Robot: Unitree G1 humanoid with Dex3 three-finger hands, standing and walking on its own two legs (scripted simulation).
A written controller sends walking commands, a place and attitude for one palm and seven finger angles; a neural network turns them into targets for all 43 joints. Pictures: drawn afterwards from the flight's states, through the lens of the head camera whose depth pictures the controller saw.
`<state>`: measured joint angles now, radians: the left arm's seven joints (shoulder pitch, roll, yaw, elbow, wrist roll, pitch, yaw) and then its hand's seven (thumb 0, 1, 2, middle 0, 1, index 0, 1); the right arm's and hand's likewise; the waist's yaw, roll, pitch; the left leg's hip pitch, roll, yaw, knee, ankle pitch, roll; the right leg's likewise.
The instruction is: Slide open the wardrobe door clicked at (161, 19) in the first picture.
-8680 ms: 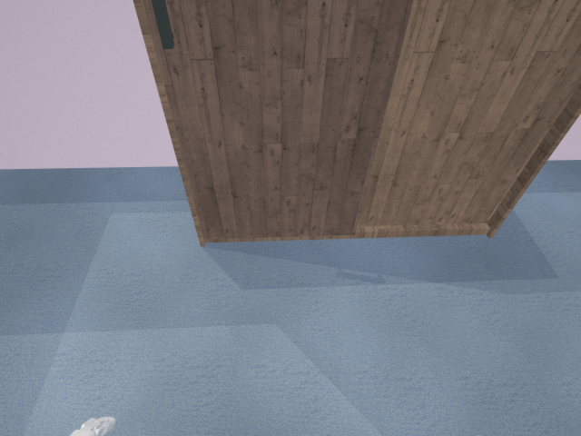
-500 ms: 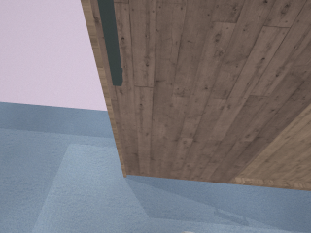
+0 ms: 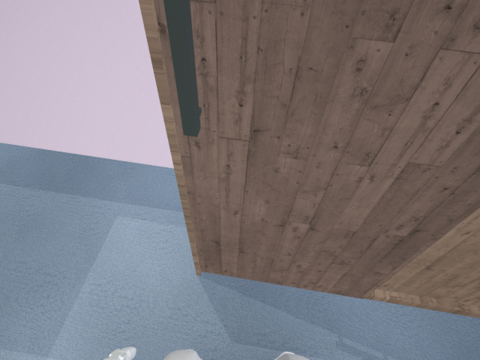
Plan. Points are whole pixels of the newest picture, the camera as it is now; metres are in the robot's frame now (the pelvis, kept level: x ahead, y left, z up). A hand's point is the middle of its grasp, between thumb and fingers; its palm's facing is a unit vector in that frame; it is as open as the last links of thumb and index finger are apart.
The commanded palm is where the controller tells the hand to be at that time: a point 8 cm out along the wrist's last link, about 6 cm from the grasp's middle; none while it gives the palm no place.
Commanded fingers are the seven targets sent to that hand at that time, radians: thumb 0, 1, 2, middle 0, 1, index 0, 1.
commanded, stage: come to a stop and stand still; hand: left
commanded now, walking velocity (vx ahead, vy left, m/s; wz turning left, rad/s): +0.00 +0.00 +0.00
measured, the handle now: (186, 43) +0.48 +0.12 +0.27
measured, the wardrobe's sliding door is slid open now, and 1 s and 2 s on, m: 0.00 0.00 0.00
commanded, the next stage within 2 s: look again from close up in 1.48 s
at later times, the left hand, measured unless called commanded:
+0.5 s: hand out of the picture -0.07 +0.18 -0.16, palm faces +0.03 -0.98 -0.21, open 7.4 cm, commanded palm none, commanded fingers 0.00 0.90 0.90 -0.20 -0.30 -0.20 -0.30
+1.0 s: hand out of the picture -0.04 +0.18 -0.16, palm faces -0.03 -0.98 -0.19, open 7.4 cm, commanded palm none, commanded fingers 0.00 0.90 0.90 -0.20 -0.30 -0.20 -0.30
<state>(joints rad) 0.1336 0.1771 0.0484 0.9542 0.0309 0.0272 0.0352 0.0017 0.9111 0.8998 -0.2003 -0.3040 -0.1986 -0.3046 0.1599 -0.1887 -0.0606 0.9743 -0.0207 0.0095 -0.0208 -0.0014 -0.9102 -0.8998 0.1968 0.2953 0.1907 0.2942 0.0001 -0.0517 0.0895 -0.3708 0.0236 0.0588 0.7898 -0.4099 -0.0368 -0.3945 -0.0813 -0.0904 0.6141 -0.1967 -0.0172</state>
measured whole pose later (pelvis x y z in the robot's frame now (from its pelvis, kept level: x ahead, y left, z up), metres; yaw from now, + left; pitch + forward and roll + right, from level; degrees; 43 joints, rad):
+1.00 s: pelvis -0.04 +0.02 +0.01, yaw -2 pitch -1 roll -2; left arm 0.34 0.11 -0.02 1.09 0.01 -0.04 0.05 0.01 0.91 0.90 -0.20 -0.30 -0.20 -0.30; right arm 0.33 -0.13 -0.01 1.09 -0.02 0.00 -0.01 0.00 -0.91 -0.90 0.20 0.30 0.19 0.29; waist -0.03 0.06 0.04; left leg -0.32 0.04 0.04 0.57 -0.21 0.01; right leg -0.17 0.04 -0.04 0.50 -0.31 -0.03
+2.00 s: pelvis -0.01 +0.05 +0.02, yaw -4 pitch -1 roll +0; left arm 0.27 0.21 -0.01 1.10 0.02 -0.01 0.03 0.01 0.90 0.90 -0.20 -0.30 -0.20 -0.30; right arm 0.20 -0.19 0.00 1.11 -0.01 -0.03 -0.01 0.00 -0.90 -0.90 0.20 0.30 0.20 0.30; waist 0.00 -0.02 0.03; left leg -0.22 -0.02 0.10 0.43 -0.20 0.06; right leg -0.12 -0.03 0.01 0.43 -0.30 0.02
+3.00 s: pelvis -0.04 +0.01 -0.02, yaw +2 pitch +4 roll -3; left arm 0.30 0.32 0.29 0.03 -0.37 -0.42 -0.46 0.01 0.37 0.68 -0.23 -0.64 -0.23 -0.64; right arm 0.21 -0.28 0.01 0.63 0.05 -0.29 -0.10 0.01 -0.90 -0.90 0.20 0.30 0.20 0.30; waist 0.05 0.03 -0.04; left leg -0.59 0.03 -0.04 0.86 -0.34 0.00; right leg -0.41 0.03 -0.13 0.80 -0.46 -0.04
